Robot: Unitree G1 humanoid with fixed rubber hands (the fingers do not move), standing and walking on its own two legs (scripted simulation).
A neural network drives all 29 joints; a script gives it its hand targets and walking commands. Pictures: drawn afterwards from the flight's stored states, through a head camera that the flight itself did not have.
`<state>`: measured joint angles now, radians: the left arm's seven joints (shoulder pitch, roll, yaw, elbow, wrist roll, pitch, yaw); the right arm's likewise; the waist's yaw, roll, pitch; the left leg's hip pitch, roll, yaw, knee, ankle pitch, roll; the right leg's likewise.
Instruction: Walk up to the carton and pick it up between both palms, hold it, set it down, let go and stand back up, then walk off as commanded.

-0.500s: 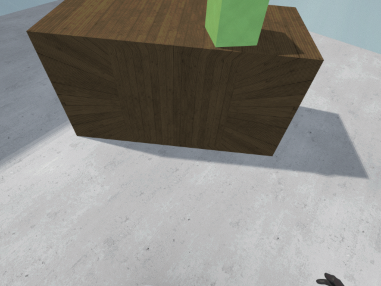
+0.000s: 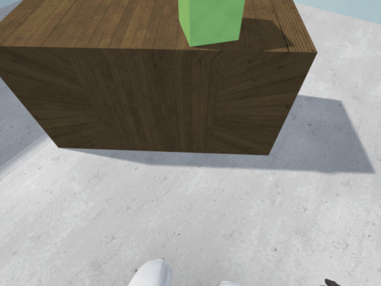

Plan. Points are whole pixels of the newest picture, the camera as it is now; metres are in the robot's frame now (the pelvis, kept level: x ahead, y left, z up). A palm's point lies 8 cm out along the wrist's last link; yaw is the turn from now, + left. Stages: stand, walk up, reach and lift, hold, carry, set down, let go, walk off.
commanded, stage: walk up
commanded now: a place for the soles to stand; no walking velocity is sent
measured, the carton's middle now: out of the picture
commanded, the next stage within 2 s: none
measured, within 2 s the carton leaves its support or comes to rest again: neither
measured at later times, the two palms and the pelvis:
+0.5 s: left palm (33, 247) +0.19 +0.39 -0.11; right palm (318, 269) +0.19 -0.24 -0.06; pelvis +0.11 +0.09 +0.01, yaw +0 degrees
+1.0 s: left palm (71, 219) +0.26 +0.32 -0.10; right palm (337, 254) +0.23 -0.31 -0.11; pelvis +0.18 +0.01 +0.00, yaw -3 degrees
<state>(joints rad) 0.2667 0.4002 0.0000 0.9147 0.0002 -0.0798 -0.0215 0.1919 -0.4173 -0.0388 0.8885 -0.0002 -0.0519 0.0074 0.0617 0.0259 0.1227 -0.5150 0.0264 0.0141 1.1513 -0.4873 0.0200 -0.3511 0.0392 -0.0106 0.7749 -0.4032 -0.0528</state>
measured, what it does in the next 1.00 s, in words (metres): walks ahead: left foot, then right foot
